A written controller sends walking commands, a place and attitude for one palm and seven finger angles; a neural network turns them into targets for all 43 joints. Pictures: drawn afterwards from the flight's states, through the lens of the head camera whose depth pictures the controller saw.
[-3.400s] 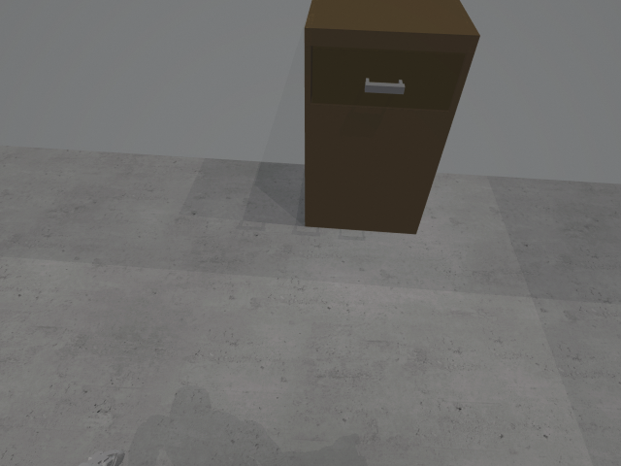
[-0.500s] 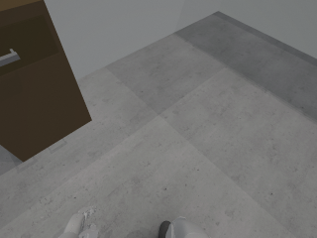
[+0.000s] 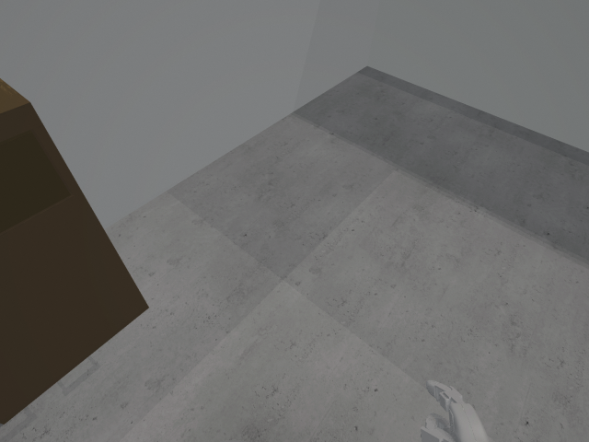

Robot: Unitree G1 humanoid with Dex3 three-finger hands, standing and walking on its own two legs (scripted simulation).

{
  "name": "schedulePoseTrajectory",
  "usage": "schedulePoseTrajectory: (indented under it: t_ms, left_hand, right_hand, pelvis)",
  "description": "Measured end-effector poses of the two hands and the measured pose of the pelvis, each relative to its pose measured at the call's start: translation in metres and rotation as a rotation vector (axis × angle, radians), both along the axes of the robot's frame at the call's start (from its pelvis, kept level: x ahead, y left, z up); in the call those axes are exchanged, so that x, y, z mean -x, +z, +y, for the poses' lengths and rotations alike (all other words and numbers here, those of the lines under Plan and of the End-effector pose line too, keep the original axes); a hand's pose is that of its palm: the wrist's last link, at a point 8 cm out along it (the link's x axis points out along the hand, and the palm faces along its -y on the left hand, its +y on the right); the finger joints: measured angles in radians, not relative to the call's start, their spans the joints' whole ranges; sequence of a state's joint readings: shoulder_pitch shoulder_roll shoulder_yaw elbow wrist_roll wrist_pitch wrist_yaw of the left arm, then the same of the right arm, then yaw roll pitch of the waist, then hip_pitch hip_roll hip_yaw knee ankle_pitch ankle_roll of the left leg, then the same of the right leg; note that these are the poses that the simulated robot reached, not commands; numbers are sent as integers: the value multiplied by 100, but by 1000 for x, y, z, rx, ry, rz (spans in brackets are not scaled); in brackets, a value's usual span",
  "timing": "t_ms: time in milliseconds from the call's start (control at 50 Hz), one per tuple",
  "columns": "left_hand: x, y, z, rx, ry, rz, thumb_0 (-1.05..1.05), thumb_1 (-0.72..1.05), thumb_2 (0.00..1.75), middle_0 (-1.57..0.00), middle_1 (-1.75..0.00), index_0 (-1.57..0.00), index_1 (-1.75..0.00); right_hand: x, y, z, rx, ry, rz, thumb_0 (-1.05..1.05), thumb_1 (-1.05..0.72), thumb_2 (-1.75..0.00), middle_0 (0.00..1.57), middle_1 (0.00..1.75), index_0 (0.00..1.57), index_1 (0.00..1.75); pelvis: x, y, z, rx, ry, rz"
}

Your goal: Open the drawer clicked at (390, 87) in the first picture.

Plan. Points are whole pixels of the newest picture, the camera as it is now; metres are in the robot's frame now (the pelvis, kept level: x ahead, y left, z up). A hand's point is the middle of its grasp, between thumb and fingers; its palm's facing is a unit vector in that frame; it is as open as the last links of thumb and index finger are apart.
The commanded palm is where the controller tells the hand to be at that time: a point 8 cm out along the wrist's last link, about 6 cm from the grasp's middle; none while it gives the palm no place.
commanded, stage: walk to a spot facing it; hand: left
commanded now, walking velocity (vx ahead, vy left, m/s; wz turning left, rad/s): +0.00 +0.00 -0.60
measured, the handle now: out of the picture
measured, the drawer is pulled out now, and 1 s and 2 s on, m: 0.00 0.00 0.00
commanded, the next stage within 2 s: turn to face it in 0.44 s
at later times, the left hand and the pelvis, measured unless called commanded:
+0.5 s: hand (248, 350) +0.28 +0.12 -0.15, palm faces -0.35 -0.89 -0.29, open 7.4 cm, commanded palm none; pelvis +0.08 -0.02 -0.01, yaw -20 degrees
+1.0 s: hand (230, 371) +0.25 +0.15 -0.16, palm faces -0.24 -0.95 -0.18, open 7.4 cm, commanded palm none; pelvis +0.12 -0.01 +0.01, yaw -16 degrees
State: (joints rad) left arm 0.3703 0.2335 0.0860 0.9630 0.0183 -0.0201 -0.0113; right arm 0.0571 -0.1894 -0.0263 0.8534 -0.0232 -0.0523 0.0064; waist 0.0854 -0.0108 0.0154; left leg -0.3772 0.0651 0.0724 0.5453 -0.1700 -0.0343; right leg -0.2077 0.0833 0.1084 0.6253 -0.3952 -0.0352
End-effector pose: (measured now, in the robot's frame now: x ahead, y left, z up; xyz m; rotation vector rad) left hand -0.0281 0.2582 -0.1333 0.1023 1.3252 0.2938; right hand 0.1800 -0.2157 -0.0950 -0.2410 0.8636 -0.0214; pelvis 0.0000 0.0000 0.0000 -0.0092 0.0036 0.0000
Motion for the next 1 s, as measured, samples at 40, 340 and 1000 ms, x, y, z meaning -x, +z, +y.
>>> schedulePoseTrajectory:
  t_ms: [40,340,1000]
  left_hand:
    - [-13,-6,9,11,-29,33,1,91,90,-20,-30,-20,-30]
    - [-221,14,-21,27,-383,-76,1,91,90,-20,-30,-20,-29]
    - [-282,2,-62,68,-423,-73,1,90,90,-20,-30,-21,-30]
  right_hand:
    - [-5,3,4,9,-24,-14,1,-90,-89,20,30,20,30]
    - [145,-28,-23,-22,-464,394,1,-90,-89,20,30,20,30]
    - [114,-24,-11,-64,-517,456,1,-92,-89,20,30,20,30]
  pelvis:
    - [-10,-1,8,-9,-43,-14]
    - [-66,10,7,-7,-261,-10]
    - [-121,13,-7,15,-278,14]
